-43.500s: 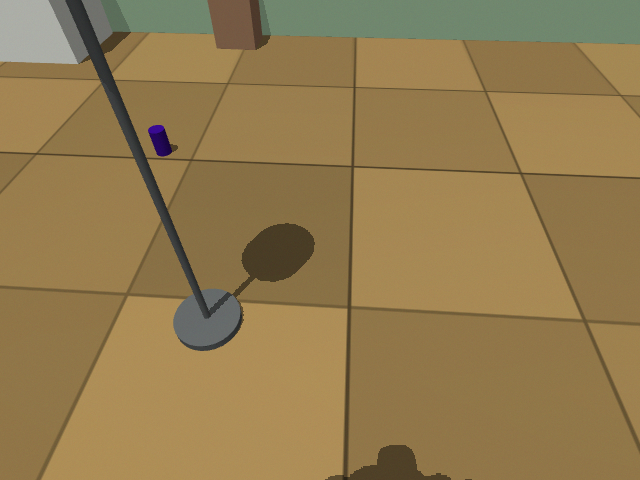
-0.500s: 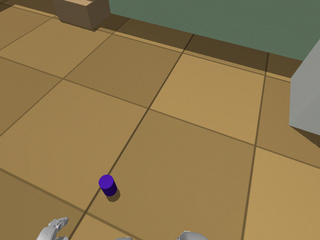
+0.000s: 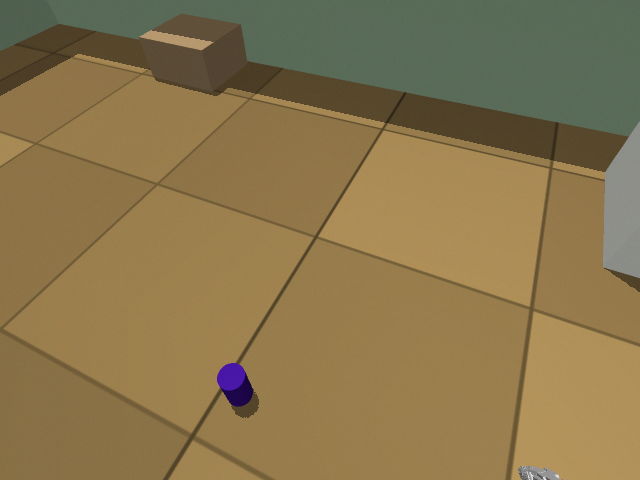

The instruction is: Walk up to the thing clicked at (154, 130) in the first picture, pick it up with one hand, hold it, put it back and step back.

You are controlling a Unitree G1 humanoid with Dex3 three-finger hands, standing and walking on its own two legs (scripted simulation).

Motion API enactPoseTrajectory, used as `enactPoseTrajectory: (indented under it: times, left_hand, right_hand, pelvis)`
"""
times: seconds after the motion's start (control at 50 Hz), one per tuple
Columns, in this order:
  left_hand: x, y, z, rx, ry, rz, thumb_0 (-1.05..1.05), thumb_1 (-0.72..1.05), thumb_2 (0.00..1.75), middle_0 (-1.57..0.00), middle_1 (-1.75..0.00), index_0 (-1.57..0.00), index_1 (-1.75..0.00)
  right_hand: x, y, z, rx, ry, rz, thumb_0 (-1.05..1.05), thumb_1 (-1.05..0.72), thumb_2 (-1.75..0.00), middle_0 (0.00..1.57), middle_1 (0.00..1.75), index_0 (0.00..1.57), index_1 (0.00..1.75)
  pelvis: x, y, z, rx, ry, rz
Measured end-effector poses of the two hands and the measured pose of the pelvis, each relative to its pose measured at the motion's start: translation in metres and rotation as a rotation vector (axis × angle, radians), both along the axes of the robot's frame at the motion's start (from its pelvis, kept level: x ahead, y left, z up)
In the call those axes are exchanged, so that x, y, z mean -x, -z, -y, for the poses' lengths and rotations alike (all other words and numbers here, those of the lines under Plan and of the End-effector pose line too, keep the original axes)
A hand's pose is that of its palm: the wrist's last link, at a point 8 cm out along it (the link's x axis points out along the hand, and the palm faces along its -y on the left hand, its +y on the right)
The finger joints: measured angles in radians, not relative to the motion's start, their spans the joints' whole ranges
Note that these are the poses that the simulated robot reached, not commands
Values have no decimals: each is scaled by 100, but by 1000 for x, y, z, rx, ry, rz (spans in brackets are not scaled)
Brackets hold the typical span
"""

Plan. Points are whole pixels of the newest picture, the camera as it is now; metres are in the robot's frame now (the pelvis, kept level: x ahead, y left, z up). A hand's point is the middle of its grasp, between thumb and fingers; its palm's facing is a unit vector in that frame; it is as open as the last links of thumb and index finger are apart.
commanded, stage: walk up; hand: left
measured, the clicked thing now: (235, 385) +0.49 +0.29 -0.70
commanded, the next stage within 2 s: stand in 1.32 s
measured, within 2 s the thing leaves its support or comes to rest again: neither
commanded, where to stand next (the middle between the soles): +0.10 +0.05 m, yaw +1 degrees
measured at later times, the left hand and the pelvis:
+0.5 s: hand out of the picture +0.07 +0.28 -0.15, palm faces -0.03 -0.95 -0.32, open 7.3 cm; pelvis +0.00 +0.03 +0.01, yaw +0 degrees
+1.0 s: hand out of the picture +0.09 +0.27 -0.15, palm faces -0.01 -0.94 -0.34, open 7.3 cm; pelvis +0.02 +0.02 +0.01, yaw +0 degrees
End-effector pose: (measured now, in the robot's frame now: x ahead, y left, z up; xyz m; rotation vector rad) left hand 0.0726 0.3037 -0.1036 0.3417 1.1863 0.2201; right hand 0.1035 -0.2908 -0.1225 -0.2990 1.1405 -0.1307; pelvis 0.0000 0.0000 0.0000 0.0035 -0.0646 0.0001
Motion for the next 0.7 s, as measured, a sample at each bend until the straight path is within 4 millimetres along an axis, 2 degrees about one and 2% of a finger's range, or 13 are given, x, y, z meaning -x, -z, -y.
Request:
enactPoseTrajectory:
  times: [0.22, 0.36, 0.48, 0.7]
  left_hand:
    - [-17, 5, -6, 59, 16, 28, 0, 90, 90, -20, -30, -21, -30]
    - [-12, 11, -16, 69, 11, -13, 0, 91, 90, -20, -30, -21, -30]
    - [1, 12, -22, 56, -3, -61, 0, 91, 90, -20, -30, -21, -30]
    - [13, 5, -22, 31, -33, -88, 0, 91, 90, -20, -30, -21, -30]
  right_hand:
    - [37, -14, -12, 35, 43, -83, 1, -90, -90, 20, 29, 20, 30]
    - [51, -19, -14, 62, 74, -120, 1, -90, -90, 20, 29, 20, 30]
    - [44, -18, -18, 55, 77, -116, 1, -90, -90, 20, 29, 20, 30]
    - [11, -11, -25, 13, 48, -64, 1, -90, -90, 20, 29, 20, 30]
  pelvis:
    - [3, -9, -16, 13, 9, -8]
    - [1, -10, -25, 11, 10, -19]
    - [-2, -11, -27, 10, 9, -26]
    - [-9, -11, -25, 9, 0, -27]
